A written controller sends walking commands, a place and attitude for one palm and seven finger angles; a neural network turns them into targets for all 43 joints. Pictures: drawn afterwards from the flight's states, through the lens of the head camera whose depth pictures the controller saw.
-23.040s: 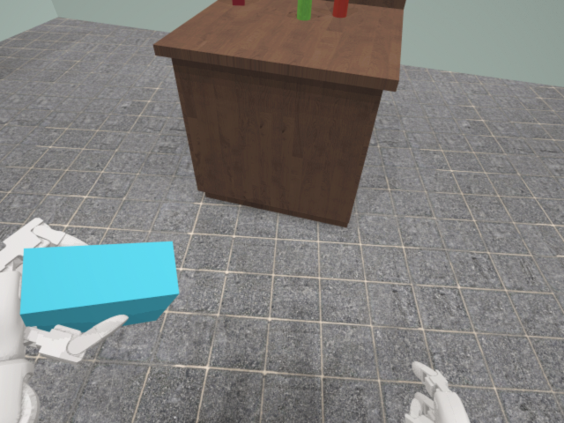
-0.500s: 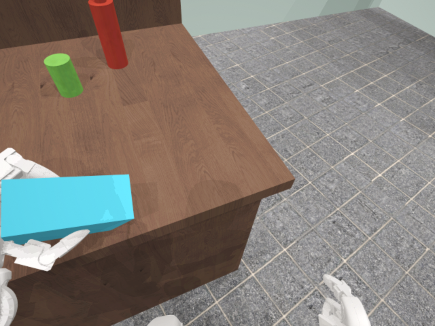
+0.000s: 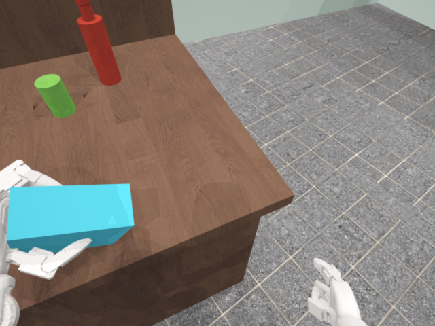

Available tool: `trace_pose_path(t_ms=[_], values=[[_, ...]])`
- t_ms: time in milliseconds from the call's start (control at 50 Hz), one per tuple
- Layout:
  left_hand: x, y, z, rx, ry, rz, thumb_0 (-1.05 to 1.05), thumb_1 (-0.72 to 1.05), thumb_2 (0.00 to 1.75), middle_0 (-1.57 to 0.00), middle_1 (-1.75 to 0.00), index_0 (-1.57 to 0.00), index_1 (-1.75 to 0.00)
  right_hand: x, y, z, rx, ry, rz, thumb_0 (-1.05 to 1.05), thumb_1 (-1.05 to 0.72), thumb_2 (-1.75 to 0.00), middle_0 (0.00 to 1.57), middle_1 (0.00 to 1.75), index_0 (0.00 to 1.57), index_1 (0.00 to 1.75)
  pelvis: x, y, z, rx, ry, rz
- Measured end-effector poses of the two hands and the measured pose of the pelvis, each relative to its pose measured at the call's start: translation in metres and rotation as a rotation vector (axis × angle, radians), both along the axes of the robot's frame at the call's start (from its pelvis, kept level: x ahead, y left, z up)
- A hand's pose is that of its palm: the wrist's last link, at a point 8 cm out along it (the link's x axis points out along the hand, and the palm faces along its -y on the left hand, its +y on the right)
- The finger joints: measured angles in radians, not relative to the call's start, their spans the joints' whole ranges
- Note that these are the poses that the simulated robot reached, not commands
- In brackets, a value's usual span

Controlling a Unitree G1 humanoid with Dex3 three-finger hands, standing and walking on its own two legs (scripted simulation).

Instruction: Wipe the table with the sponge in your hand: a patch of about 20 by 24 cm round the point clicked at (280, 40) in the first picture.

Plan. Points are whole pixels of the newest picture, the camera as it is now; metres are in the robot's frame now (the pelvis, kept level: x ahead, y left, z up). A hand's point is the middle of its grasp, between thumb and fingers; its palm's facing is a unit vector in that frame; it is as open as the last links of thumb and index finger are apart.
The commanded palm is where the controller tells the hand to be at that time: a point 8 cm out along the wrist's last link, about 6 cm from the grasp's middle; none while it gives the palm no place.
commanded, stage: come to a stop and stand still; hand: left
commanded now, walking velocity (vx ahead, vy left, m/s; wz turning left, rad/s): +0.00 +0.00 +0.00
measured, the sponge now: (89, 219) +0.23 +0.20 +0.14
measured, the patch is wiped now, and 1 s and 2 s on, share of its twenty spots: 0.00 0.00 0.00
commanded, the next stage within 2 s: look again from close up in 1.48 s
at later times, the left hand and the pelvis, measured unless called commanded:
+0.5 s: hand out of the picture +0.13 +0.34 +0.18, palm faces +0.47 -0.81 -0.34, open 9.8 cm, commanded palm +0.07 +0.35 +0.18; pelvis -0.09 +0.07 -0.01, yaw +0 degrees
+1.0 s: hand out of the picture +0.02 +0.38 +0.16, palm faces +0.51 -0.83 -0.21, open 9.8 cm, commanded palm -0.03 +0.39 +0.18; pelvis -0.18 +0.11 -0.03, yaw +1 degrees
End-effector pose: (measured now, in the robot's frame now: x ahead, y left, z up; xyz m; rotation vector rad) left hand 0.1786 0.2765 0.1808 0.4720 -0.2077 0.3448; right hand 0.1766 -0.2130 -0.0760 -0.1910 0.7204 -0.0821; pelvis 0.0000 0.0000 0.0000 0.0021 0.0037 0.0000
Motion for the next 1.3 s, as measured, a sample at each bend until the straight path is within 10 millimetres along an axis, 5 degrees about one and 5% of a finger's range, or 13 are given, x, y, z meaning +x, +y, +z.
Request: trace_pose_path(t_ms=[60, 120, 280, 400, 500, 720, 900, 1020, 1100, 1200, 1300], values=[[0.003, 0.029, 0.02, 0.141, -0.089, 0.016, -0.01, -0.48, 1.02, -0.76, -1.35, -0.77, -1.35, -0.015, -0.001, 0.001, -0.042, 0.019, 0.039, 0.01, -0.9, -0.9, 0.2, 0.3, 0.2, 0.3, -0.014, 0.0, 0.001, -0.001, 0.0, -0.005], [0.002, 0.056, 0.018, 0.089, -0.129, 0.095, -0.01, -0.48, 1.02, -0.76, -1.35, -0.77, -1.35, -0.031, -0.004, 0.004, -0.043, 0.012, 0.022, 0.01, -0.9, -0.9, 0.2, 0.3, 0.2, 0.3, -0.027, 0.008, 0.001, -0.001, -0.012, -0.027], [-0.039, 0.019, -0.022, -0.072, -0.017, -0.139, -0.02, -0.48, 1.02, -0.76, -1.35, -0.77, -1.35, -0.08, 0.005, 0.017, -0.069, -0.055, -0.063, 0.01, -0.9, -0.9, 0.2, 0.3, 0.2, 0.3, -0.056, 0.041, -0.002, -0.014, -0.055, -0.043], [-0.07, 0.06, -0.014, -0.011, -0.075, -0.085, -0.02, -0.48, 1.02, -0.76, -1.35, -0.77, -1.35, -0.111, 0.03, 0.023, -0.095, -0.04, -0.057, 0.01, -0.9, -0.9, 0.2, 0.3, 0.2, 0.3, -0.077, 0.054, -0.001, -0.038, -0.071, -0.026], [-0.094, 0.097, 0.007, 0.022, -0.193, 0.038, -0.02, -0.48, 1.02, -0.76, -1.35, -0.77, -1.35, -0.121, 0.054, 0.013, -0.058, -0.04, 0.008, 0.01, -0.9, -0.9, 0.2, 0.3, 0.2, 0.3, -0.094, 0.065, -0.005, -0.041, -0.083, -0.001], [-0.137, 0.101, -0.008, -0.025, -0.13, 0.002, -0.02, -0.48, 1.03, -0.75, -1.35, -0.77, -1.35, -0.132, 0.095, 0.016, -0.024, -0.077, 0.092, 0.01, -0.9, -0.9, 0.2, 0.3, 0.21, 0.3, -0.131, 0.083, -0.005, -0.04, -0.104, 0.058], [-0.212, 0.128, -0.006, 0.018, -0.217, 0.079, -0.01, -0.48, 1.03, -0.75, -1.35, -0.77, -1.35, -0.154, 0.103, 0.002, -0.075, -0.032, 0.152, 0.01, -0.9, -0.9, 0.2, 0.3, 0.21, 0.3, -0.164, 0.093, -0.023, -0.023, -0.095, 0.082], [-0.198, 0.146, -0.024, -0.081, -0.289, 0.055, -0.01, -0.48, 1.03, -0.75, -1.35, -0.77, -1.35, -0.184, 0.114, 0.002, -0.105, -0.071, 0.097, 0.01, -0.9, -0.9, 0.2, 0.3, 0.2, 0.3, -0.191, 0.113, -0.032, 0.013, -0.101, 0.012], [-0.182, 0.139, -0.014, -0.062, -0.214, -0.024, -0.02, -0.48, 1.03, -0.75, -1.35, -0.77, -1.35, -0.22, 0.126, 0.006, -0.024, -0.057, 0.042, 0.01, -0.9, -0.9, 0.2, 0.3, 0.2, 0.3, -0.207, 0.119, -0.017, 0.003, -0.103, 0.021], [-0.199, 0.116, 0.016, 0.061, -0.177, -0.176, -0.02, -0.48, 1.03, -0.75, -1.35, -0.77, -1.35, -0.263, 0.123, 0.009, 0.01, 0.015, -0.029, 0.01, -0.9, -0.9, 0.21, 0.3, 0.21, 0.3, -0.213, 0.122, -0.002, -0.029, -0.038, -0.02], [-0.21, 0.122, 0.021, 0.194, -0.097, -0.154, -0.01, -0.48, 1.03, -0.76, -1.35, -0.77, -1.35, -0.288, 0.103, -0.01, -0.01, 0.101, -0.078, 0.01, -0.9, -0.9, 0.21, 0.3, 0.21, 0.3, -0.215, 0.118, -0.006, -0.035, 0.0, -0.041]])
